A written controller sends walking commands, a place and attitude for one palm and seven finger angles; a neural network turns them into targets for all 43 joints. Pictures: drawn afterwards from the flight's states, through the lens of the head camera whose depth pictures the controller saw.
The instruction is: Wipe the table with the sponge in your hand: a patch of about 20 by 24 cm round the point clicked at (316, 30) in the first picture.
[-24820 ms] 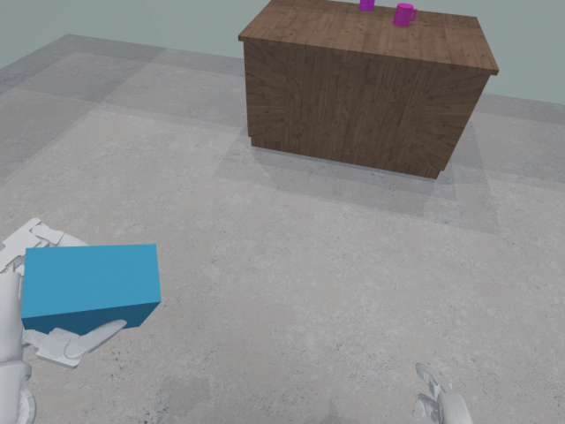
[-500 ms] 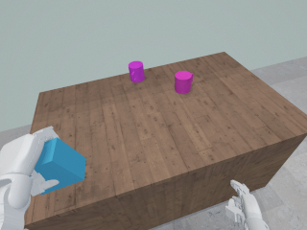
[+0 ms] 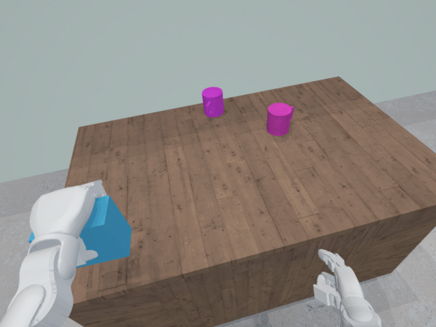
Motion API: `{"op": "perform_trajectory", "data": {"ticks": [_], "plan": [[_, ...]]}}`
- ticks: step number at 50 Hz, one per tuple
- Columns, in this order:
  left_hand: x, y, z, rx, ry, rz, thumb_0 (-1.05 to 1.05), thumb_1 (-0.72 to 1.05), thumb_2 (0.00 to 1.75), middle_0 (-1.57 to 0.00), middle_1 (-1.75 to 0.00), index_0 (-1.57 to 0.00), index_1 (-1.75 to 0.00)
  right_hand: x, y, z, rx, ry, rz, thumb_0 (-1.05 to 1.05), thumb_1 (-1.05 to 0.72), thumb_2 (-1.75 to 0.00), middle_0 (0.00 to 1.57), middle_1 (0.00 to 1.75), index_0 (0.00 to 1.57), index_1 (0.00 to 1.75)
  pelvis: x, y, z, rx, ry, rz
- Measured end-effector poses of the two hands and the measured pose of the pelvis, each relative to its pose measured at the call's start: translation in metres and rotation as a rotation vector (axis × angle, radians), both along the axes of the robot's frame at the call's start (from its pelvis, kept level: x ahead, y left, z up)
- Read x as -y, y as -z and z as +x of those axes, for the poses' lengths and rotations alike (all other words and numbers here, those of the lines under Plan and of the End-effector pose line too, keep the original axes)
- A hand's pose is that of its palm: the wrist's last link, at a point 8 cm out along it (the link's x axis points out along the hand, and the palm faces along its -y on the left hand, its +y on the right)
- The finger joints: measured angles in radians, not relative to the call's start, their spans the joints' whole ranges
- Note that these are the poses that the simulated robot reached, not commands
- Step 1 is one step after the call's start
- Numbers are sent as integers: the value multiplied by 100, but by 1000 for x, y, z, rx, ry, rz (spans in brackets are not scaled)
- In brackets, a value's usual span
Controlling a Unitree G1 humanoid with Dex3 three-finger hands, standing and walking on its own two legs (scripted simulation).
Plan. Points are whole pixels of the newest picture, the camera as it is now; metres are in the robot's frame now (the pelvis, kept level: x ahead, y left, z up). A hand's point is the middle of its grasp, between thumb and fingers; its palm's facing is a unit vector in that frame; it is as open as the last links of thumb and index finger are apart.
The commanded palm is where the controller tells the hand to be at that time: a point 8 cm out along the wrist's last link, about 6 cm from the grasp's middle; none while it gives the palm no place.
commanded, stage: turn the palm down, sponge in hand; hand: left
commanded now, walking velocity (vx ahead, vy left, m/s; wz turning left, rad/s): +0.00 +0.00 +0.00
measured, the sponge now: (91, 238) +0.22 +0.29 +0.05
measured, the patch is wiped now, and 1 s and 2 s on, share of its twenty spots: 0.00 0.00 0.00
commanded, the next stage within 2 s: move the sponge above the wiping area in 0.38 s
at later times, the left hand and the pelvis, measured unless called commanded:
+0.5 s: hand (89, 223) +0.23 +0.28 +0.09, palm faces +0.03 -0.07 -1.00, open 10.2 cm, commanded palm +0.20 +0.27 +0.15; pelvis +0.01 -0.01 +0.00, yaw +0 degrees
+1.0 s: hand (105, 221) +0.25 +0.27 +0.07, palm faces -0.01 -0.07 -1.00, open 10.2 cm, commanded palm +0.22 +0.27 +0.13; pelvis +0.01 -0.02 +0.00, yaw +0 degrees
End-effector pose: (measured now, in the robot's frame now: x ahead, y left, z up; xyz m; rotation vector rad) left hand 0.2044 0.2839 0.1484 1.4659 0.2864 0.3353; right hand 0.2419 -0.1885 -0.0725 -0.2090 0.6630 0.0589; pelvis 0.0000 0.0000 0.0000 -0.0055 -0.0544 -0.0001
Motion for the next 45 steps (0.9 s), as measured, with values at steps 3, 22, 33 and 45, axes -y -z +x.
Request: {"op": "perform_trajectory", "data": {"ticks": [3,22,33,45], "plan": [[-1,0,1,-4,-13,5,0,-51,104,-70,-132,-74,-131,-1,0,2,-1,-5,7,1,-90,-90,20,30,20,30,0,-1,0,1,-1,0],[6,4,5,-26,2,-1,0,-51,104,-70,-132,-74,-131,9,-1,5,-2,4,-1,1,-90,-90,20,30,20,30,6,-2,4,2,2,1],[8,9,11,-52,-24,-3,0,-51,104,-70,-132,-74,-131,19,1,6,-10,22,6,1,-90,-90,20,30,20,30,11,-2,8,-8,3,4],[20,22,21,-59,11,0,0,-51,104,-70,-132,-74,-131,30,6,3,-25,46,-4,1,-90,-90,20,30,20,30,16,-1,11,-21,4,6]]}}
